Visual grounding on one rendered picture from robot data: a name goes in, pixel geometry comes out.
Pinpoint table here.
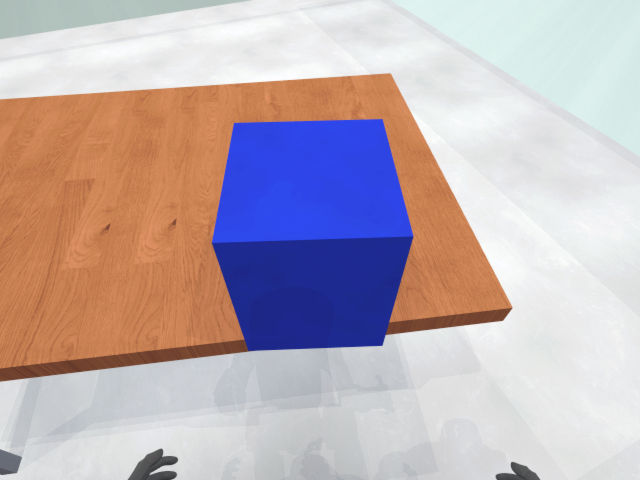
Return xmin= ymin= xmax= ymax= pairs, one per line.
xmin=0 ymin=73 xmax=513 ymax=475

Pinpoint robot left hand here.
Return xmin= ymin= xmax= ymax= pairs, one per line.
xmin=128 ymin=449 xmax=178 ymax=480

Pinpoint carton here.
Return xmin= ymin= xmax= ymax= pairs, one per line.
xmin=212 ymin=119 xmax=413 ymax=351

